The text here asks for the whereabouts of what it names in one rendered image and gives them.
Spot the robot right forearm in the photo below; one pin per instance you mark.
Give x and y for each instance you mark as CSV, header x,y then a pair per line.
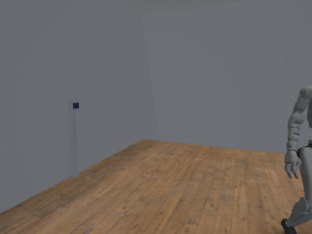
x,y
293,134

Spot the robot right thigh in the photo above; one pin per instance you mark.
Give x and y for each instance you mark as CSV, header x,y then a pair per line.
x,y
304,153

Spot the right robot upper arm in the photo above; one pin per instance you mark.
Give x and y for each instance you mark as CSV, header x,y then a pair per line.
x,y
304,97

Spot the panel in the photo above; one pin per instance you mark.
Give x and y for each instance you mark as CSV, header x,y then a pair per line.
x,y
73,135

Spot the button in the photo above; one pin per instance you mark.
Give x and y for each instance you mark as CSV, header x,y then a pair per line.
x,y
75,105

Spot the right robot hand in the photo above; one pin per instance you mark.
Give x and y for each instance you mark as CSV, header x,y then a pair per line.
x,y
292,163

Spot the robot right shin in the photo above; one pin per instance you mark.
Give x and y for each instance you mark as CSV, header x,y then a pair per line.
x,y
299,213

